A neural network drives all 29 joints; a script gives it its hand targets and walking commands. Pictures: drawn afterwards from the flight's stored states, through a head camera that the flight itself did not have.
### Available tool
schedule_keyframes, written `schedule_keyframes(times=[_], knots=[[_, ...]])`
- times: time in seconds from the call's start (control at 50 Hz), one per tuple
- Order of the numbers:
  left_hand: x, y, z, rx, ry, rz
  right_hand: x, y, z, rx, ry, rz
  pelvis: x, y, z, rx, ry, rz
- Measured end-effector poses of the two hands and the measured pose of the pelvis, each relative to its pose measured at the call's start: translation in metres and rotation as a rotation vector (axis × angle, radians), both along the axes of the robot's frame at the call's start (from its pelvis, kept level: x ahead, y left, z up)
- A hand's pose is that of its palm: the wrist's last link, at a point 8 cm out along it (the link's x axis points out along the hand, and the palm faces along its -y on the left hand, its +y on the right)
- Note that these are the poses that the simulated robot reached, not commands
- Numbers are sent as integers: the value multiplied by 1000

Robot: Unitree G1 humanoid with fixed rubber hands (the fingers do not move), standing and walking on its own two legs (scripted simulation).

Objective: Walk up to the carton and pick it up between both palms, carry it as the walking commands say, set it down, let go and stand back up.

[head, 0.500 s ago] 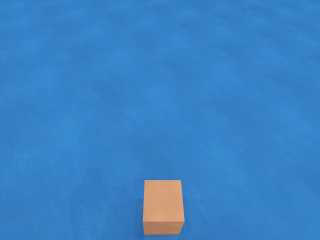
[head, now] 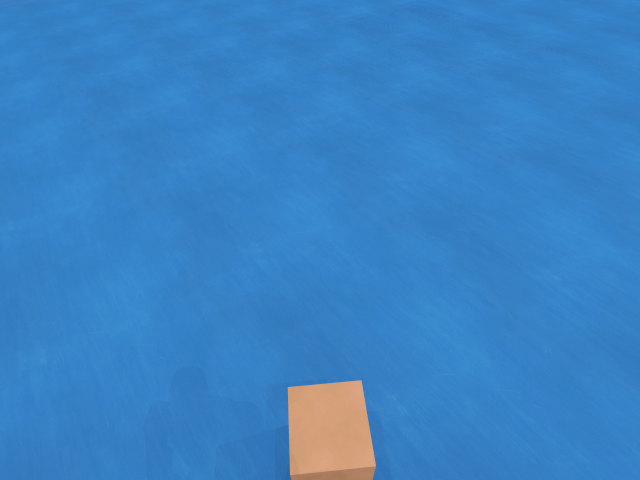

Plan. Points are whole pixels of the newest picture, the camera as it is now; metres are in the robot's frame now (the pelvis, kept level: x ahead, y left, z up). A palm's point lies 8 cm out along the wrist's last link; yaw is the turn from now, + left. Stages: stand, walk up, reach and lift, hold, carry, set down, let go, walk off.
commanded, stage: walk up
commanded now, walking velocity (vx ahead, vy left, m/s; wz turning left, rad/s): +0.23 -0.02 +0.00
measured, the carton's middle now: (329, 441) +0.41 -0.01 -0.65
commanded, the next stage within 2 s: none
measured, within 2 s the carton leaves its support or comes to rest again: neither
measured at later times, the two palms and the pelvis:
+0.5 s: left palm out of the picture +0.03 +0.24 -0.14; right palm out of the picture +0.10 -0.26 -0.14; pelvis +0.01 -0.01 -0.01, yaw +2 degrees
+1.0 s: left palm out of the picture +0.01 +0.25 -0.14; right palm out of the picture +0.03 -0.19 -0.14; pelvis +0.00 +0.03 +0.01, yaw +1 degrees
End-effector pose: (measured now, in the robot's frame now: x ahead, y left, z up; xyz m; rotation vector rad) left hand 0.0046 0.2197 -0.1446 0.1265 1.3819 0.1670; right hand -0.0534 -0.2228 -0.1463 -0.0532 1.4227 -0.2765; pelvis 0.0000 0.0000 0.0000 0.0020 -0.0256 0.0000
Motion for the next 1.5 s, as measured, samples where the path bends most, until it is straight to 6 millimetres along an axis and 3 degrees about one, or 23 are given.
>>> schedule_keyframes(times=[0.12,0.2,0.26,0.32,0.4,0.46,0.52,0.6,0.72,0.84,0.92,1.22,1.34,1.5], knots=[[71,-17,6,20,-138,-32,-32,-9,-1,32,166,8,25,-21,-4,11,-10,4],[97,-35,4,37,-196,-25,-21,-18,-9,69,233,40,37,-35,-11,-5,-17,29],[87,-35,8,58,-173,6,14,-35,-11,44,205,91,36,-37,-8,0,-22,39],[65,-27,12,82,-112,18,61,-48,-11,14,107,153,32,-34,-4,5,-21,37],[40,-8,12,101,-53,28,118,-48,-6,-11,-36,203,26,-27,-2,3,-15,37],[28,9,7,104,-39,29,147,-41,1,-37,-110,234,19,-18,-5,0,-10,35],[22,30,-3,90,-39,39,157,-30,7,-71,-157,260,12,-3,-9,-11,-4,34],[23,54,-12,70,-51,46,141,-16,15,-108,-155,258,4,16,-11,-18,-3,24],[24,64,-4,31,-44,20,119,8,29,-103,-166,202,2,30,2,-22,9,23],[18,56,-2,15,-16,31,116,33,21,-43,-201,176,4,33,3,0,23,13],[14,43,2,22,-19,11,103,39,9,13,-176,153,3,30,2,4,16,8],[-19,-8,4,-20,26,-7,45,13,2,32,-15,106,0,8,7,-1,-13,31],[-30,-11,-1,-4,61,1,46,0,2,5,-22,101,-3,-4,2,-6,-11,29],[-26,-14,-4,16,42,22,58,-22,1,-29,-32,114,-3,-16,-1,-15,-13,39]])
